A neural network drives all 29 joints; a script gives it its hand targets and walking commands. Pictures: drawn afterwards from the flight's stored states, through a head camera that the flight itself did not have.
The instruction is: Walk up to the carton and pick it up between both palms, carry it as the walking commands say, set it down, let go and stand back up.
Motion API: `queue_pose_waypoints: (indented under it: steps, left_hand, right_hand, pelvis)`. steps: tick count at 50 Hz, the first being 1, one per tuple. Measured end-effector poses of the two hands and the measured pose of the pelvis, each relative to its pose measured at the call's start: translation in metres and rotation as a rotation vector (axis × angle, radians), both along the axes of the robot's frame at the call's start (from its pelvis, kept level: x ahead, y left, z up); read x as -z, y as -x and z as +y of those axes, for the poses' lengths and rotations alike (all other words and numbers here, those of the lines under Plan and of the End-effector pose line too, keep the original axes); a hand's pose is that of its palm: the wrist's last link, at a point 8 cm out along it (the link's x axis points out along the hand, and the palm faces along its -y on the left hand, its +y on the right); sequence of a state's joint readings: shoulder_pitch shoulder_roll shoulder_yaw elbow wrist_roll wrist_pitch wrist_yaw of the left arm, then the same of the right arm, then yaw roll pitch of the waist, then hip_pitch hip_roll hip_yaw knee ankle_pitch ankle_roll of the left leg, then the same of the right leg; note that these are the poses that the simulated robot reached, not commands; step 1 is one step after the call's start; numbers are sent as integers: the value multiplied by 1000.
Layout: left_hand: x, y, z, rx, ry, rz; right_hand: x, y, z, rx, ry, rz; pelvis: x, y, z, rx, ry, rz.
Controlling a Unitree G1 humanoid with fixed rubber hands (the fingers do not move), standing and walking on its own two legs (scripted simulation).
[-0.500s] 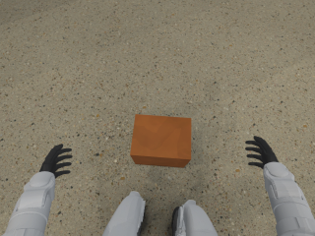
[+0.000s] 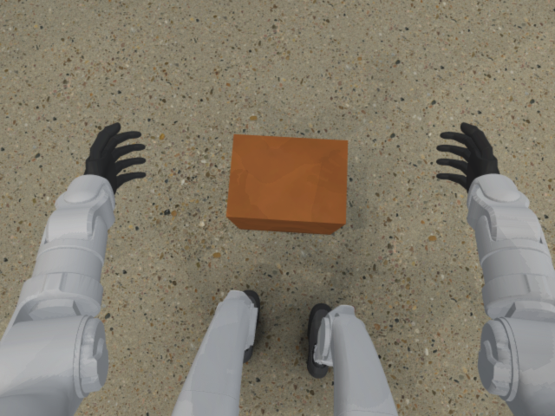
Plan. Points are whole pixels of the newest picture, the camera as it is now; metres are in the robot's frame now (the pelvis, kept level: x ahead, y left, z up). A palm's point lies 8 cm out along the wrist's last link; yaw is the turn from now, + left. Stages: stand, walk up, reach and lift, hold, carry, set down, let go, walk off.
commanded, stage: reach and lift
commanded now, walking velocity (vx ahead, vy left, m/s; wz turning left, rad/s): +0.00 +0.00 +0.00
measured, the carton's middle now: (287, 190) +0.51 +0.04 -0.55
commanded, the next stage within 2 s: none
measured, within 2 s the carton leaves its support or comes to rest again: neither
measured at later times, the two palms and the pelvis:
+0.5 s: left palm (152, 116) +0.51 +0.26 -0.13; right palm (449, 129) +0.54 -0.21 -0.13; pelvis +0.00 +0.02 -0.04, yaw -1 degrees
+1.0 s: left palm (175, 150) +0.50 +0.27 -0.27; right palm (415, 161) +0.53 -0.21 -0.27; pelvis -0.02 +0.01 -0.16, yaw +0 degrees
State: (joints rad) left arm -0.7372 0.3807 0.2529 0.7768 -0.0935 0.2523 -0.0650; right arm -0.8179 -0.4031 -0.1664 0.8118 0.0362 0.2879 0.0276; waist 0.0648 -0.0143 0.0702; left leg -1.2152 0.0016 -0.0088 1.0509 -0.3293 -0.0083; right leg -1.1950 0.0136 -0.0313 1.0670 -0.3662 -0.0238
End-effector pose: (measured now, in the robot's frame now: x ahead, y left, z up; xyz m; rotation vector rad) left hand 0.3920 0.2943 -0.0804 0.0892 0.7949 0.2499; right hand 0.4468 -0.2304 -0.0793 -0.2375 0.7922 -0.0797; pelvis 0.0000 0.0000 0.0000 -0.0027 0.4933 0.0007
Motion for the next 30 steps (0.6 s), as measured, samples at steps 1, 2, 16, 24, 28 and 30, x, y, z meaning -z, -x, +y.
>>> queue_pose_waypoints:
  steps: [1,2,16,24,28,30]
  left_hand:
    - [2,-6,-1,2,4,-8]
    - [4,-12,-2,3,9,-16]
    - [32,-93,-23,11,68,-120]
    - [46,-120,-30,20,78,-161]
    - [57,-117,-30,22,78,-157]
    - [62,-114,-30,22,77,-153]
  right_hand:
    - [2,-5,1,3,-6,-6]
    - [4,-9,2,5,-13,-12]
    - [30,-72,14,42,-111,-113]
    - [48,-93,19,44,-137,-158]
    - [60,-88,17,45,-134,-152]
    - [66,-85,16,47,-133,-146]
  pelvis:
    - [2,0,1,0,0,14]
    - [3,0,1,1,1,28]
    - [26,2,12,13,-3,221]
    - [36,4,16,21,-8,300]
    - [40,4,16,22,-9,320]
    - [43,4,16,22,-10,325]
